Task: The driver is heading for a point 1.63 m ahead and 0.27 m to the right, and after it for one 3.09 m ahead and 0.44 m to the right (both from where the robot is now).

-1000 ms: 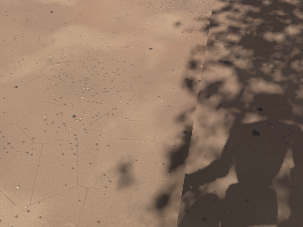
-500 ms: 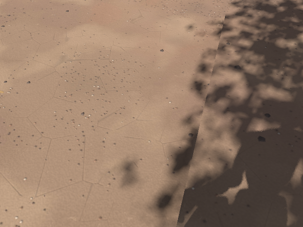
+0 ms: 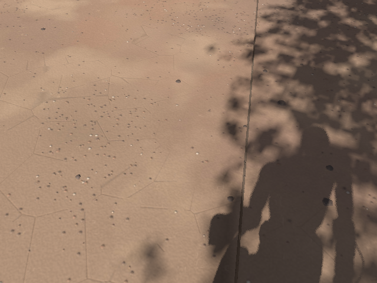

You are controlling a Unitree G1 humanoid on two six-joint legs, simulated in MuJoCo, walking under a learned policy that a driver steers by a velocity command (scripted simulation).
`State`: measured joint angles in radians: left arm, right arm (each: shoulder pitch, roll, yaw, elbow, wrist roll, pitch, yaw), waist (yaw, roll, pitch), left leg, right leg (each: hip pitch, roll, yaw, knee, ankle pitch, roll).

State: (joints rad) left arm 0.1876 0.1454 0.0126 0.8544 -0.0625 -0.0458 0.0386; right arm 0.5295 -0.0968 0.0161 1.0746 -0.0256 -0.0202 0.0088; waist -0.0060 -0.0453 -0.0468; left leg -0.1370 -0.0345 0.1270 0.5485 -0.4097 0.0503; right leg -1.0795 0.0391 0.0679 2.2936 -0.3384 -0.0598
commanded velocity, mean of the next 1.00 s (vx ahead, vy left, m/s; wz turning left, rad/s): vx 0.49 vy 0.00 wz -0.33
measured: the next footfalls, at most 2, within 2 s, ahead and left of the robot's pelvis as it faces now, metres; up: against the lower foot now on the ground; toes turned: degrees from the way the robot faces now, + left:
right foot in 0.24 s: +0.24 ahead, -0.11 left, +0.13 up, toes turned -10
left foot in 0.62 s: +0.52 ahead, +0.05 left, +0.00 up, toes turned -17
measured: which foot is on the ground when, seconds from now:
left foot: down 0.00-0.28, up 0.30-0.60, down 0.62-0.98, up 1.00-1.00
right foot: up 0.00-0.22, down 0.24-0.60, up 0.62-0.96, down 0.98-1.00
